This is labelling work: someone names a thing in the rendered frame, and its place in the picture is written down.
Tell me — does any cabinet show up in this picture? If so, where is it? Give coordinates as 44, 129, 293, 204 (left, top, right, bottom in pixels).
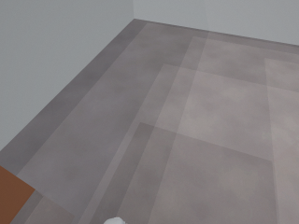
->
0, 165, 36, 224

